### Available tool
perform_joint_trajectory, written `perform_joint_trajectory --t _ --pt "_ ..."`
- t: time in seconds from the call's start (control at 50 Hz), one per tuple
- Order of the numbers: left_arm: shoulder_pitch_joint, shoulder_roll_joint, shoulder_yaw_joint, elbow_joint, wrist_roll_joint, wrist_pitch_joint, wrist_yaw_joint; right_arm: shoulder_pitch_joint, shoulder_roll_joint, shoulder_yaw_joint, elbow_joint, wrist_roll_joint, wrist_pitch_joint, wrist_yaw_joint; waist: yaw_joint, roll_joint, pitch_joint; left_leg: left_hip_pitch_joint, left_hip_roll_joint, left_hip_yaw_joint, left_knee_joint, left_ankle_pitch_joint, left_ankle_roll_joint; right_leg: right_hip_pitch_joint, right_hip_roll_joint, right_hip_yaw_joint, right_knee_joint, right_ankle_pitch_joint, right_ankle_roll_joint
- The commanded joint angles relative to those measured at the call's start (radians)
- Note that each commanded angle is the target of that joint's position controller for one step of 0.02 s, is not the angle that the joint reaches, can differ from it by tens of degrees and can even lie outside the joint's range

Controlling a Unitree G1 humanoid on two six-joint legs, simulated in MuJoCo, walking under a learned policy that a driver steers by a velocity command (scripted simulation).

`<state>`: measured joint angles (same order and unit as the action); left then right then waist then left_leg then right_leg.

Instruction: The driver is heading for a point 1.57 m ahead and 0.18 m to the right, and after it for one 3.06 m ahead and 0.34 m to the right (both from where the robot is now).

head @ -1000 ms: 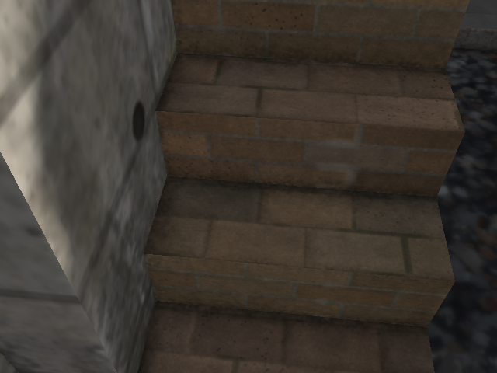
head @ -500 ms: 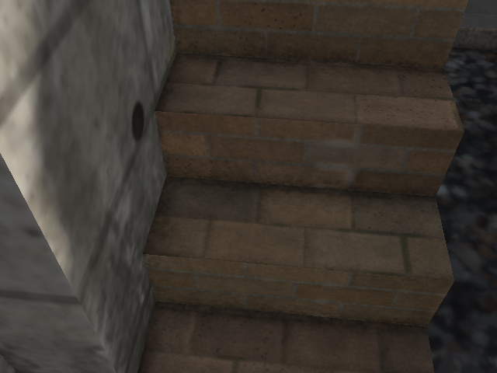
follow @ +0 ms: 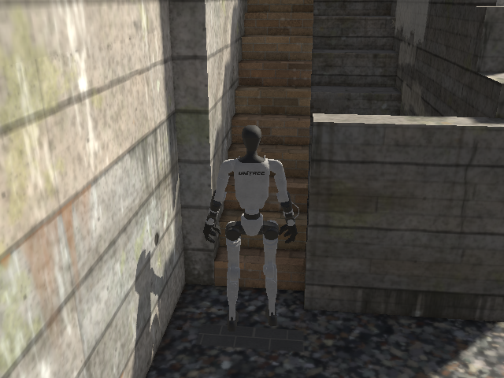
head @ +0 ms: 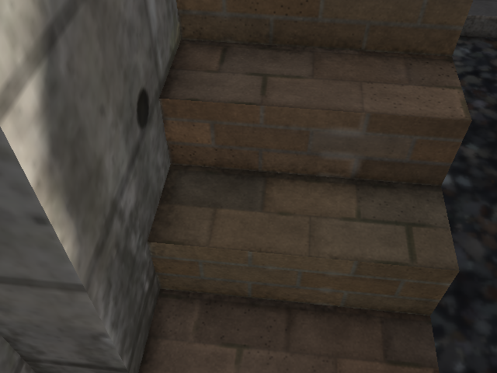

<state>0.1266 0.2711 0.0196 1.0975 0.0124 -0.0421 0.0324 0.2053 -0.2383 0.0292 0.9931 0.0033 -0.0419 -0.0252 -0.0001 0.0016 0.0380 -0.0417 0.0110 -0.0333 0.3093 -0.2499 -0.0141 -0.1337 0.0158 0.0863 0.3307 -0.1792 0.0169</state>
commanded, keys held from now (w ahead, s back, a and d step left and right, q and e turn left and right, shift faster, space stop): no key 0.04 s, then w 0.48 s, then no key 0.48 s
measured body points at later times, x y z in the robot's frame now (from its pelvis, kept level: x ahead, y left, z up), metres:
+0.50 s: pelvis +0.00 +0.01 +0.00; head +0.01 +0.01 +0.45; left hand +0.11 +0.27 -0.13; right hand +0.10 -0.24 -0.13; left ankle -0.05 +0.13 -0.75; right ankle +0.00 -0.13 -0.75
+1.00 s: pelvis +0.00 +0.00 +0.00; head +0.01 +0.01 +0.45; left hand +0.07 +0.28 -0.14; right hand +0.06 -0.25 -0.14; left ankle -0.05 +0.13 -0.75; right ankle +0.00 -0.13 -0.75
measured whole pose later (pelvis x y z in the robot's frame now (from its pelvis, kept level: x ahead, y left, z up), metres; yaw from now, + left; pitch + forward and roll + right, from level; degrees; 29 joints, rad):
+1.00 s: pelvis +0.00 +0.00 +0.00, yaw -1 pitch -1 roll +0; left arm 0.15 0.27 0.02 1.10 0.01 -0.04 0.03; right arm 0.22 -0.24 0.02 0.98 0.00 -0.03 -0.03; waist 0.00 0.00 0.05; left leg -0.04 0.01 -0.02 0.31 -0.25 -0.01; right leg -0.14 0.01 0.10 0.33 -0.17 0.03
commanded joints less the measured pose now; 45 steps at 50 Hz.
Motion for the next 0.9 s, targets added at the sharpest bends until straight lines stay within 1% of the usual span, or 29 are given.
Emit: perform_joint_trajectory --t 0.02,0.04,0.06,0.08,0.12,0.24,0.36,0.38,0.52,0.56,0.6,0.64,0.9 --pt "0.002 0.12 0.018 -0.026 0.0 -0.005 0.004 0.015 -0.115 -0.024 -0.04 0.002 -0.004 -0.007 0.004 0.007 -0.043 -0.041 0.08 -0.055 -0.03 0.256 0.015 0.055 -0.085 0.065 -0.011 0.282 -0.028" --pt "0.006 0.12 0.018 -0.025 0.0 -0.004 0.005 0.019 -0.113 -0.024 -0.039 0.002 -0.003 -0.007 0.003 0.008 -0.041 -0.044 0.08 -0.056 -0.031 0.25 0.015 0.055 -0.085 0.065 -0.011 0.276 -0.027" --pt "0.005 0.113 0.014 -0.025 0.001 -0.002 0.005 0.019 -0.104 -0.021 -0.038 -0.001 -0.003 -0.006 0.004 0.011 -0.054 -0.041 0.077 -0.056 -0.045 0.201 0.015 0.06 -0.083 0.065 -0.024 0.237 -0.027" --pt "-0.005 0.107 0.012 -0.028 0.003 0.001 0.006 0.011 -0.097 -0.018 -0.04 -0.003 -0.002 -0.006 0.004 0.011 -0.047 -0.049 0.073 -0.057 -0.061 0.15 0.014 0.056 -0.08 0.065 -0.036 0.202 -0.026" --pt "-0.016 0.105 0.009 -0.034 0.005 0.003 0.006 -0.002 -0.096 -0.016 -0.044 -0.006 -0.002 -0.005 0.004 0.014 -0.031 -0.06 0.068 -0.061 -0.086 0.091 0.014 0.047 -0.077 0.067 -0.052 0.166 -0.024" --pt "-0.014 0.101 0.003 -0.046 0.004 -0.012 0.006 -0.007 -0.101 -0.016 -0.05 -0.002 -0.014 -0.002 0.004 0.019 -0.023 -0.041 0.068 -0.065 -0.113 0.09 0.021 0.029 -0.073 0.061 -0.066 0.161 -0.023" --pt "-0.024 0.093 0.001 -0.065 0.002 -0.024 0.007 -0.02 -0.099 -0.017 -0.062 0.0 -0.024 0.001 0.002 0.016 -0.025 -0.019 0.067 -0.062 -0.112 0.136 0.026 0.016 -0.072 0.056 -0.059 0.179 -0.025" --pt "-0.028 0.092 0.002 -0.071 0.003 -0.026 0.006 -0.022 -0.093 -0.016 -0.063 0.0 -0.025 0.001 0.003 0.014 -0.026 -0.015 0.069 -0.061 -0.11 0.165 0.026 0.016 -0.075 0.055 -0.062 0.197 -0.023" --pt "-0.046 0.092 0.004 -0.095 0.0 -0.033 0.009 -0.045 -0.096 -0.017 -0.078 0.001 -0.033 0.002 0.002 0.01 -0.062 0.016 0.071 -0.051 -0.089 0.28 0.021 0.034 -0.079 0.052 -0.046 0.26 -0.026" --pt "-0.033 0.099 0.006 -0.09 0.0 -0.034 0.01 -0.039 -0.1 -0.017 -0.074 0.001 -0.033 0.0 0.005 0.005 -0.061 0.017 0.078 -0.047 -0.077 0.358 0.014 0.048 -0.089 0.059 -0.045 0.333 -0.024" --pt "-0.02 0.107 0.009 -0.084 -0.002 -0.033 0.01 -0.025 -0.107 -0.02 -0.069 0.003 -0.032 -0.002 0.004 0.003 -0.075 0.025 0.079 -0.042 -0.061 0.395 0.011 0.065 -0.092 0.057 -0.03 0.378 -0.025" --pt "-0.016 0.107 0.011 -0.08 -0.002 -0.03 0.01 -0.019 -0.106 -0.02 -0.064 0.004 -0.028 -0.002 0.003 0.003 -0.08 0.022 0.079 -0.039 -0.053 0.385 0.01 0.07 -0.093 0.056 -0.023 0.379 -0.025" --pt "0.007 0.121 0.019 -0.042 0.0 -0.007 0.004 0.017 -0.11 -0.025 -0.049 0.0 -0.003 -0.005 0.002 0.009 -0.047 -0.024 0.079 -0.044 -0.029 0.275 0.015 0.049 -0.088 0.063 -0.01 0.298 -0.022"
